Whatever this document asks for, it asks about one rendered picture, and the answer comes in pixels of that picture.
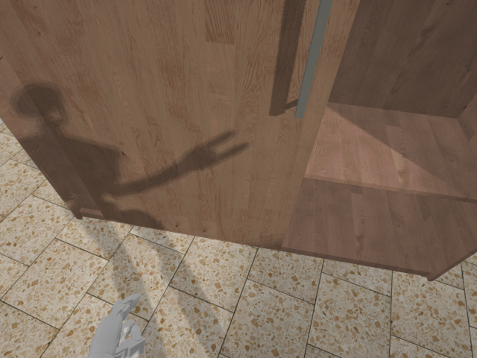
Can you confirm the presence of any wardrobe door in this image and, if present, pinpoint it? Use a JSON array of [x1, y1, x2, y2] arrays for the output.
[[0, 49, 99, 210], [0, 0, 360, 250]]

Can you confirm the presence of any handle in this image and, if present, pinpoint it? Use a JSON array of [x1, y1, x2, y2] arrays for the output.
[[295, 0, 333, 119]]

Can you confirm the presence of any left robot hand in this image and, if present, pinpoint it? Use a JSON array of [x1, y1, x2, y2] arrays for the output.
[[88, 294, 145, 358]]

